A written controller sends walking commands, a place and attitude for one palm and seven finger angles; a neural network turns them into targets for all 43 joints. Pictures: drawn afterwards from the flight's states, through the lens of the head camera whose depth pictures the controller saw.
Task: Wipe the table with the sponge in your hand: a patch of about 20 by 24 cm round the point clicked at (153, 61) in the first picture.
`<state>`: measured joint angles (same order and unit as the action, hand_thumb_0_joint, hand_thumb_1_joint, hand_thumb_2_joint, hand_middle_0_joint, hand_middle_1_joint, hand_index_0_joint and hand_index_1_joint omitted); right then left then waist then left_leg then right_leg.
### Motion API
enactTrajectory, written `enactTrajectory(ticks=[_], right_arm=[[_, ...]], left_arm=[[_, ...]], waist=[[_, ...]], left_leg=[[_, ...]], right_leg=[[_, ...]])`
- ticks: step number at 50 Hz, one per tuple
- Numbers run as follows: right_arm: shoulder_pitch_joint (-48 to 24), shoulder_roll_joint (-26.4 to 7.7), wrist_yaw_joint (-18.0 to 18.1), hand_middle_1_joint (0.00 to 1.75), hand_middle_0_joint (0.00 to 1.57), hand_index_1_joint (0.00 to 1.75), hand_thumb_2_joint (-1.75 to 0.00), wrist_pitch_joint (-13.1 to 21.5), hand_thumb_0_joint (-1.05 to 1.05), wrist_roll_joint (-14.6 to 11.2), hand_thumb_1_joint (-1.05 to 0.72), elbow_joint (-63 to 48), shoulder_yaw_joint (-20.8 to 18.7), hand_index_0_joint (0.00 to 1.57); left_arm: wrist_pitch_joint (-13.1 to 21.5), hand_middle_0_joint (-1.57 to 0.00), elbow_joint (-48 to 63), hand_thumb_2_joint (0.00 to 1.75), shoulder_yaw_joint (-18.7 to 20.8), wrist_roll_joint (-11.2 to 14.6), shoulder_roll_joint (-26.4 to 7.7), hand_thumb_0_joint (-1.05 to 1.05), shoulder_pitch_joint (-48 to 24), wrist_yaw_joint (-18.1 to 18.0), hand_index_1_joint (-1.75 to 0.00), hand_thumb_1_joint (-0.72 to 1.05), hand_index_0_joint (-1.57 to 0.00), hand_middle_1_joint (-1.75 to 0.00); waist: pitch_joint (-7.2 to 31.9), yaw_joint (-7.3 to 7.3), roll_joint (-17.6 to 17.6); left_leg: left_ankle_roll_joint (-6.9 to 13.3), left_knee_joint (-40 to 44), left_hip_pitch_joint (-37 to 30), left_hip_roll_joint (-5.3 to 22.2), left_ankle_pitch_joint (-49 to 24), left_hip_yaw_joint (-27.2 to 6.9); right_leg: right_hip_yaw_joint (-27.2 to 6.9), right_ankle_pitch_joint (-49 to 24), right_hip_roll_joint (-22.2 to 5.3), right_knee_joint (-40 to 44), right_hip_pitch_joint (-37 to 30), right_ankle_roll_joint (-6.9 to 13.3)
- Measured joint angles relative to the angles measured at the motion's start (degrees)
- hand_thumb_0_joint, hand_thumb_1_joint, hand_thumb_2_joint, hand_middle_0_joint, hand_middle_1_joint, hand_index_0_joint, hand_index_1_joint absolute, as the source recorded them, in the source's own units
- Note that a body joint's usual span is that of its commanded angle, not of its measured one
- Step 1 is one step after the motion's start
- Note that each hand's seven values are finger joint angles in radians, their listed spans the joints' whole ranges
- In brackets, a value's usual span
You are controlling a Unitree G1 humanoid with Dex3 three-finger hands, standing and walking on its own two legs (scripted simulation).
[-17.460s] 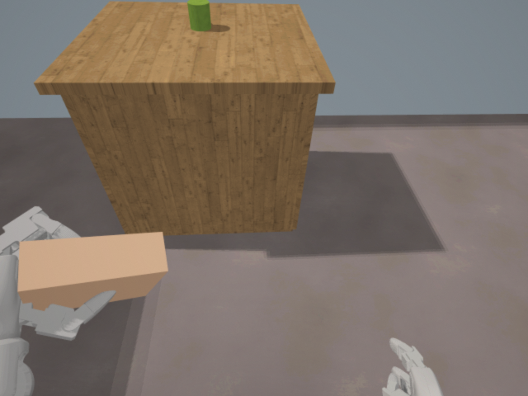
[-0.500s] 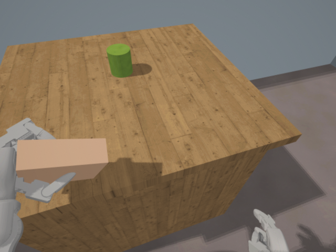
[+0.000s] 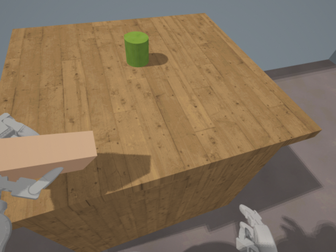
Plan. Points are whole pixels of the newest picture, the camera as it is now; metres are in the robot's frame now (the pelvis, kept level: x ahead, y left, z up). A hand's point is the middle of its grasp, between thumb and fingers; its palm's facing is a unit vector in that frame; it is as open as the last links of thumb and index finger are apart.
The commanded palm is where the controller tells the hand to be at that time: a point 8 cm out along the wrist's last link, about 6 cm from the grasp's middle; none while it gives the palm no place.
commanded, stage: come to a stop and stand still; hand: left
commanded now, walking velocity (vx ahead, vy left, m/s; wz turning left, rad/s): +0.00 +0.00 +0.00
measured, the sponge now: (63, 155) +0.25 +0.23 +0.13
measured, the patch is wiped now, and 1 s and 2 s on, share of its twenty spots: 0.00 0.00 0.00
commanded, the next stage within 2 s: look again from close up in 0.10 s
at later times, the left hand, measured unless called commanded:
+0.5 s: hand (39, 159) +0.22 +0.25 +0.16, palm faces +0.40 -0.84 -0.37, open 9.0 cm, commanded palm +0.16 +0.28 +0.18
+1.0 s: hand (76, 157) +0.23 +0.19 +0.16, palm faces +0.36 -0.84 -0.40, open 9.0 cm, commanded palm +0.17 +0.23 +0.18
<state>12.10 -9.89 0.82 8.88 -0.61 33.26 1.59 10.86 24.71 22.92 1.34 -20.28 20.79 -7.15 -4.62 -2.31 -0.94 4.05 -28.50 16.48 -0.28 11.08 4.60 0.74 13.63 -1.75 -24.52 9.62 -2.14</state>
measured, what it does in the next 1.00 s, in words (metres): shifts its weight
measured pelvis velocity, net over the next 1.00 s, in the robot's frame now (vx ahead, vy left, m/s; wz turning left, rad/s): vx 0.02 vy -0.05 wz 0.01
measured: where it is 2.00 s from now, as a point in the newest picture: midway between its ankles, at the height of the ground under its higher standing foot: outside the picture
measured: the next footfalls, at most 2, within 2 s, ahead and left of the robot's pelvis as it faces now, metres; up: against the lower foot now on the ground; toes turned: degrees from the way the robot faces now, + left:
none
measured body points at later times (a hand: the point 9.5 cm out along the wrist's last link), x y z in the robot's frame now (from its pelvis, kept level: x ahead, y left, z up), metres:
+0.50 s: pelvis +0.01 +0.00 +0.00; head +0.03 +0.03 +0.45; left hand +0.20 +0.30 +0.18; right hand +0.19 -0.22 -0.07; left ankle +0.05 +0.07 -0.74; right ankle +0.00 -0.16 -0.74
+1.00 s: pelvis +0.02 -0.05 +0.00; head +0.05 -0.04 +0.45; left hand +0.21 +0.24 +0.18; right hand +0.20 -0.27 -0.08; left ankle +0.05 +0.07 -0.74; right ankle +0.00 -0.16 -0.74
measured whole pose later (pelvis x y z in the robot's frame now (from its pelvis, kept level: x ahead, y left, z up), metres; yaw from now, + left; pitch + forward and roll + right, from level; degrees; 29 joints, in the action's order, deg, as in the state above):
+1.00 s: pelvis +0.02 -0.05 +0.00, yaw +0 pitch -1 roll -2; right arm 11.0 -10.4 0.6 5.3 -1.1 31.6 -0.3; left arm 8.6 29.2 21.2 3.4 -21.4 25.3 -5.3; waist -5.2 -1.1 0.4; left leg -0.6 -29.0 16.3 4.0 12.0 1.8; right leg 2.9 14.1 2.8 -22.8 8.1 1.4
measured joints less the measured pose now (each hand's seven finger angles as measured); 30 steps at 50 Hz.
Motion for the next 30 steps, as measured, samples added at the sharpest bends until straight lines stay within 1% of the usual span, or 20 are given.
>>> enactTrajectory(ticks=[4, 7, 12, 15, 18, 22, 30], right_arm=[[-0.81, 0.35, -0.42, 0.30, 0.20, 0.30, -0.90, 0.20, 0.02, 0.24, -0.91, 0.26, 0.54, 0.20], [-1.29, 0.62, -0.30, 0.30, 0.20, 0.30, -0.90, 0.07, 0.02, 0.35, -0.91, -0.01, 0.57, 0.20], [-1.89, 0.38, 0.06, 0.30, 0.20, 0.30, -0.90, -0.41, 0.02, 0.30, -0.91, -0.62, 0.21, 0.20], [-1.85, -0.15, 0.13, 0.30, 0.20, 0.30, -0.90, -0.68, 0.02, 0.14, -0.91, -0.70, -0.15, 0.20], [-1.58, -0.74, 0.15, 0.30, 0.20, 0.30, -0.90, -0.95, 0.02, -0.07, -0.91, -0.59, -0.60, 0.20], [-1.19, -1.32, 0.33, 0.30, 0.20, 0.30, -0.90, -1.34, 0.02, -0.24, -0.91, -0.38, -1.07, 0.20], [-0.86, -1.16, 0.74, 0.30, 0.20, 0.30, -0.90, -1.92, 0.02, -0.41, -0.91, -0.11, -1.16, 0.20]], left_arm=[[-0.22, -0.82, 1.57, 1.05, -3.29, -0.49, 2.04, 0.00, 1.07, 0.18, -1.39, -0.40, -0.82, -1.40], [0.03, -0.82, 2.34, 1.05, -4.21, -0.78, 1.84, 0.00, 1.10, 0.41, -1.39, -0.40, -0.83, -1.39], [0.27, -0.82, 2.08, 1.05, -2.54, -0.64, -0.41, 0.00, 1.18, 0.44, -1.39, -0.40, -0.83, -1.39], [0.19, -0.82, 2.31, 1.05, -1.58, -0.38, -0.99, 0.00, 1.83, 0.36, -1.39, -0.40, -0.83, -1.39], [0.14, -0.82, 2.90, 1.05, -1.66, -0.22, -0.82, 0.00, 2.64, 0.38, -1.39, -0.40, -0.83, -1.39], [0.09, -0.82, 3.05, 1.05, -2.70, -0.20, -0.16, 0.00, 3.30, 0.43, -1.39, -0.40, -0.83, -1.39], [0.01, -0.83, 2.16, 1.05, -2.61, -0.13, -0.13, 0.00, 2.95, 0.19, -1.39, -0.40, -0.83, -1.39]], waist=[[0.09, -0.11, -0.03], [0.08, 0.02, -0.52], [-0.03, 0.57, -0.66], [-0.04, 0.76, -0.56], [-0.04, 0.74, -0.48], [-0.01, 0.71, -0.28], [-0.11, 0.80, 0.21]], left_leg=[[0.25, 0.25, -0.21, -0.09, -0.09, -0.02], [0.32, 0.49, -0.34, -0.20, -0.18, -0.12], [0.29, 0.62, -0.36, -0.14, -0.20, -0.32], [0.22, 0.69, -0.50, -0.11, -0.12, -0.37], [0.20, 0.73, -0.76, -0.16, -0.01, -0.38], [0.14, 0.79, -1.07, -0.23, 0.07, -0.48], [-0.29, 1.08, -1.35, 0.03, -0.07, -0.79]], right_leg=[[0.04, -0.72, -0.09, 1.33, -0.72, -0.66], [0.16, -0.83, -0.15, 1.71, -0.96, -0.51], [0.34, -1.10, -0.06, 2.43, -1.31, -0.59], [0.39, -1.21, -0.03, 2.82, -1.62, -0.78], [0.40, -1.12, -0.07, 2.89, -1.89, -0.89], [0.50, -0.86, -0.13, 2.73, -2.14, -0.89], [0.77, -0.79, 0.17, 2.74, -2.35, -0.53]])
